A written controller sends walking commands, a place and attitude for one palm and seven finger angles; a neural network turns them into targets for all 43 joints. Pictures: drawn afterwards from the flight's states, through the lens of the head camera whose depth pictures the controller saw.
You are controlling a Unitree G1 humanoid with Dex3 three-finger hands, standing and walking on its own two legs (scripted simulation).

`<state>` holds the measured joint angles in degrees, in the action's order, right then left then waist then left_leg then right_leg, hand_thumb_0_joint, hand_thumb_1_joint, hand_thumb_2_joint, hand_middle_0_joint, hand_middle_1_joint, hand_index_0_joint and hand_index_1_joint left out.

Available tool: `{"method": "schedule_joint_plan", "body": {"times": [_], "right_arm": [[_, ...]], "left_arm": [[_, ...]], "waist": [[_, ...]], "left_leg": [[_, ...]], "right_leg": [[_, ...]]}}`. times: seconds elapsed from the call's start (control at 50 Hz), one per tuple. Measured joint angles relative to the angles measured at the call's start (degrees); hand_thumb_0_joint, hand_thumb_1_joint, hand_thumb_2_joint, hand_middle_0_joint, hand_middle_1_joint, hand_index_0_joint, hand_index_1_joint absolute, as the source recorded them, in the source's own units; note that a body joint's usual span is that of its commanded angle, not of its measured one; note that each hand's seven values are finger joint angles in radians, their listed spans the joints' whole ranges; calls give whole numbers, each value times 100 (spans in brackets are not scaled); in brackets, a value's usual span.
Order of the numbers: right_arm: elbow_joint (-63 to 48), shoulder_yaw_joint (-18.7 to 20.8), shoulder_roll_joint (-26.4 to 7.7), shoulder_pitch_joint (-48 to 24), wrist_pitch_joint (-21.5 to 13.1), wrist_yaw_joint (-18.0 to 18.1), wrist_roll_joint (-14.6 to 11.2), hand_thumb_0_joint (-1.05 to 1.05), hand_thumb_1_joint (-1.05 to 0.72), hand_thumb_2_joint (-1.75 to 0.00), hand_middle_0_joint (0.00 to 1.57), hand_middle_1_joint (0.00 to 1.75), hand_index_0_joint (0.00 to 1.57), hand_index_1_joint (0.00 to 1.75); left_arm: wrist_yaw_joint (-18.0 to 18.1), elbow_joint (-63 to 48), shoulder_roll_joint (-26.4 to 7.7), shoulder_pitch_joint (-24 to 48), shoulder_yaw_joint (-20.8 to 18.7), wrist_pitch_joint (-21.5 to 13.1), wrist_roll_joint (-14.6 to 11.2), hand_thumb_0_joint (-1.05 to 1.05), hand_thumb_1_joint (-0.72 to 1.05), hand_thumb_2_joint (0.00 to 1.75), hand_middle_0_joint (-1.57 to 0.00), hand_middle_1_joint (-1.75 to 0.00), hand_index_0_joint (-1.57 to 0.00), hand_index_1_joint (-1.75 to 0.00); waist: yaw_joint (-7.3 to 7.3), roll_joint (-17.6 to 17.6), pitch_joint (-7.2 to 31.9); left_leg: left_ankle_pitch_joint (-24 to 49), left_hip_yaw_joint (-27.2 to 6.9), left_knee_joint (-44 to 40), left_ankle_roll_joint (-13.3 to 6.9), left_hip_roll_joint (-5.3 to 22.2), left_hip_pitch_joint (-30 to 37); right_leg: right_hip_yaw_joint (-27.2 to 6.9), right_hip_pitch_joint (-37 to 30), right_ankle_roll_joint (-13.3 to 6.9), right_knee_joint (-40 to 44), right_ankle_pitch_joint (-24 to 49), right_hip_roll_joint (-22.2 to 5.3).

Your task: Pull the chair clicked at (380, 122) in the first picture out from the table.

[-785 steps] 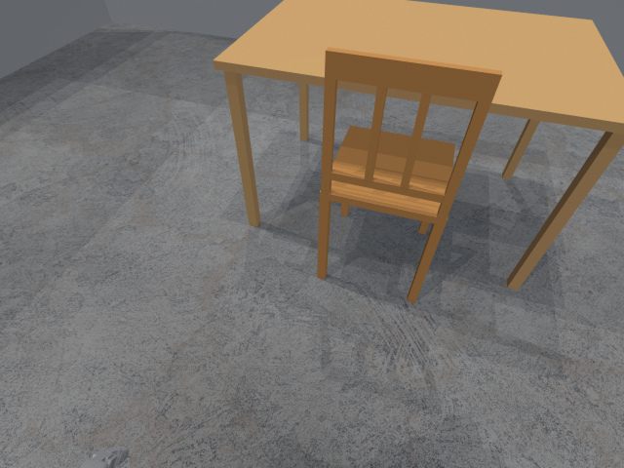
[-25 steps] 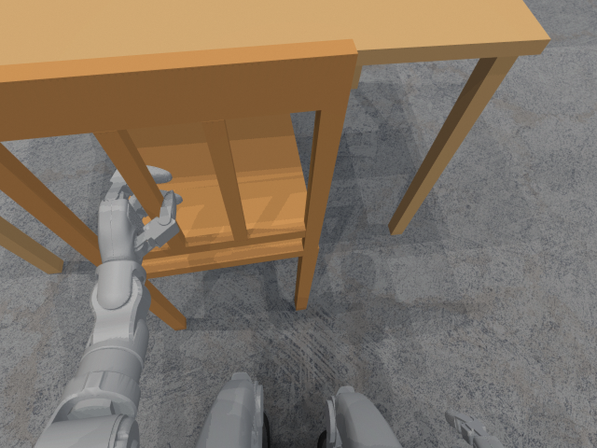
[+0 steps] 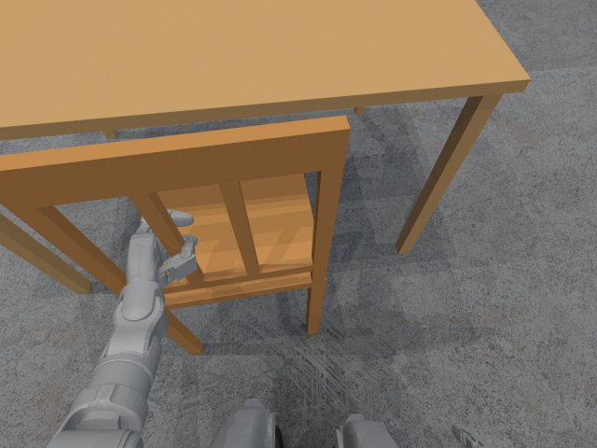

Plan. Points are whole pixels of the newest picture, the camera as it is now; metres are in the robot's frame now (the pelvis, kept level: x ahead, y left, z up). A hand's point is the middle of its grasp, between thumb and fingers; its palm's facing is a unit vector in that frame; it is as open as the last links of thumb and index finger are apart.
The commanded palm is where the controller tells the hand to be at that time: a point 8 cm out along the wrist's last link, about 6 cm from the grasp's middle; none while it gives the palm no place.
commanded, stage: step backward, pulling the chair out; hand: left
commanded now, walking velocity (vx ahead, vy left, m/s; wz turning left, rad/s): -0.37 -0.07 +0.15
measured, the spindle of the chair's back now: (174, 243) +0.41 +0.19 -0.03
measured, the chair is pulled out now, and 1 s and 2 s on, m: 0.06 0.21 0.44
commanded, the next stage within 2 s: none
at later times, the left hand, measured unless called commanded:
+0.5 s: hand (201, 298) +0.31 +0.14 -0.02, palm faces +0.11 -0.98 -0.16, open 5.5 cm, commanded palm +0.30 +0.19 -0.02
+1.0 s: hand (196, 363) +0.23 +0.13 -0.02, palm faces +0.10 -0.98 -0.17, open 5.6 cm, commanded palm +0.23 +0.18 -0.02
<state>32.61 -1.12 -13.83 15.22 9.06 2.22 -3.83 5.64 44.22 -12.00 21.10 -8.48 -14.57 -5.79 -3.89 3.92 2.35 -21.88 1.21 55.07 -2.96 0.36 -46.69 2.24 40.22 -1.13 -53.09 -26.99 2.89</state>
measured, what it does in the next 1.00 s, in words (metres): walks backwards: left foot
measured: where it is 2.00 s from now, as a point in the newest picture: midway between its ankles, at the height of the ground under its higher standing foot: outside the picture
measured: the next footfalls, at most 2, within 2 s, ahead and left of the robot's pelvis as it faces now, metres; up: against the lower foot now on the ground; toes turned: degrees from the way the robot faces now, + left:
left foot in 0.70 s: -0.04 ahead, +0.08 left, +0.00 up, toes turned +1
right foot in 1.04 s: -0.08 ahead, -0.16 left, +0.00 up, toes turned +7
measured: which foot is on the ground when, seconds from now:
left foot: down 0.00-0.54, up 0.56-0.68, down 0.70-1.00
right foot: down 0.00-0.82, up 0.84-1.00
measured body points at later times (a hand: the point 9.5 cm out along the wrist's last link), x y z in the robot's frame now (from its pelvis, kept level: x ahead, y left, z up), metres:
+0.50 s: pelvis -0.04 -0.02 +0.04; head +0.07 -0.04 +0.48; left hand +0.30 +0.19 -0.01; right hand +0.04 -0.26 -0.11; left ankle +0.04 +0.09 -0.68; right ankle -0.01 -0.11 -0.68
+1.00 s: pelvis -0.12 -0.03 +0.06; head +0.01 -0.03 +0.48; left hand +0.22 +0.18 +0.00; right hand -0.01 -0.26 -0.09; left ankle -0.08 +0.08 -0.68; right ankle -0.11 -0.15 -0.67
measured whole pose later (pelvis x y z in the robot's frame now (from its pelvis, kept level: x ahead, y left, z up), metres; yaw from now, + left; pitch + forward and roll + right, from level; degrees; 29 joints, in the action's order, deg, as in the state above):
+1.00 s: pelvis -0.12 -0.03 +0.06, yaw +5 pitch +3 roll -1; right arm 40.4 0.7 -12.1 11.1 1.9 2.8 -0.6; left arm 4.2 54.9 -8.7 28.8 -2.8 -13.9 -2.2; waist -1.4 2.3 -13.6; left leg -8.9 -3.6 27.4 -1.2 -2.3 -21.5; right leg -1.6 19.7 -0.1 -33.6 -18.8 1.1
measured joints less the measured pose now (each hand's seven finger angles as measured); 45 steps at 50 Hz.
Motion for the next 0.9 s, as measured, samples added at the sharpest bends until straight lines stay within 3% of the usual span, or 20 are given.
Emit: {"method": "schedule_joint_plan", "body": {"times": [0.12, 0.2, 0.3, 0.36, 0.52, 0.56, 0.66, 0.72, 0.82, 0.9], "right_arm": [[283, -39, -74, 62, 113, 196, 75, 1, -90, -89, 21, 30, 20, 30], [427, 106, -138, -71, 41, 230, 165, 1, -90, -89, 21, 30, 20, 30], [530, 219, -111, -192, -136, 156, 275, 1, -90, -89, 21, 30, 20, 30], [574, 216, -50, -226, -228, 117, 295, 1, -90, -89, 20, 30, 20, 30], [776, 175, 39, -297, -450, 125, 189, 1, -90, -89, 21, 30, 20, 30], [826, 184, -1, -362, -499, 133, 142, 1, -90, -89, 21, 30, 20, 30], [903, 248, -311, -498, -581, 239, 97, 1, -90, -89, 21, 30, 20, 30], [934, 319, -492, -579, -612, 312, 67, 1, -90, -89, 21, 30, 20, 30], [769, 314, -456, -694, -586, 333, 83, 1, -90, -89, 20, 30, 20, 29], [660, 333, -243, -555, -581, 218, 250, 1, -90, -89, 20, 30, 20, 29]], "left_arm": [[59, 1059, 71, 467, 317, 59, 255, 8, 67, 77, -37, -114, -45, -145], [-7, 1416, 48, 751, 341, 64, 235, 9, 67, 76, -36, -113, -47, -145], [-106, 1334, 70, 734, 234, 72, 169, 9, 68, 75, -34, -113, -48, -145], [-143, 1176, 132, 618, 175, 51, 144, 9, 68, 74, -33, -113, -49, -145], [-162, 1206, 279, 547, 172, -69, 133, 9, 68, 74, -33, -112, -49, -145], [-124, 1293, 266, 588, 194, -110, 132, 9, 67, 75, -33, -111, -49, -145], [-18, 1429, 359, 703, 284, -90, 150, 9, 67, 74, -33, -111, -49, -145], [27, 1420, 433, 824, 412, -23, 186, 8, 67, 74, -32, -111, -49, -145], [31, 1218, 338, 1007, 613, 137, 216, 8, 68, 73, -30, -113, -49, -145], [-41, 1074, 370, 873, 619, 208, 246, 8, 68, 74, -29, -113, -49, -145]], "waist": [[66, -129, -154], [24, -153, -394], [12, -162, -752], [42, -96, -974], [133, 178, -1337], [116, 157, -1405], [72, 161, -1367], [-10, 182, -1310], [98, -243, -1522], [72, -245, -1523]], "left_leg": [[384, 25, -1058, -60, -66, 875], [610, 70, -1418, -108, -126, 1161], [870, 186, -1804, -119, -190, 1478], [1024, 181, -1989, -77, -155, 1637], [1318, -180, -2163, 168, 91, 1798], [1014, -241, -2044, 214, 94, 1790], [265, -382, -1543, 290, -26, 2085], [344, -476, -1804, 220, -91, 2399], [870, -267, -2436, 75, -381, 2542], [1101, -352, -2667, 43, -450, 2558]], "right_leg": [[-60, -887, 163, 1136, 541, -50], [-135, -1121, 202, 1400, 752, -99], [-317, -1285, 123, 1445, 520, -131], [-309, -1426, 98, 1630, 787, -104], [35, -1816, -117, 2214, 1403, 162], [89, -1876, -156, 2279, 1480, 177], [180, -1808, -163, 2372, 1631, 111], [298, -1650, -103, 2374, 1701, -10], [52, -1506, 141, 2415, 1961, -310], [-299, -1462, 129, 1602, 743, -277]]}}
